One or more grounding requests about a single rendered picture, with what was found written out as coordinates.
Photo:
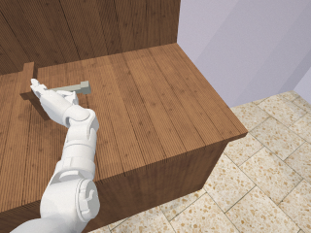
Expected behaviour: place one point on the counter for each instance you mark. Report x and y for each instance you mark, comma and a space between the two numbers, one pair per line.
162, 126

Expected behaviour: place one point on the tap lever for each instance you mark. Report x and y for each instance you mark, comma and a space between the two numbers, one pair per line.
83, 87

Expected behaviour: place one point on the robot left upper arm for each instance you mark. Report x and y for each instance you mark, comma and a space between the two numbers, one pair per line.
66, 207

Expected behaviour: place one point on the left robot hand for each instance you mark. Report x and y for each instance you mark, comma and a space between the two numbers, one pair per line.
54, 103

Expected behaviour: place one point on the left robot forearm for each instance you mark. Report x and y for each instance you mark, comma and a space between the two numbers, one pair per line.
77, 159

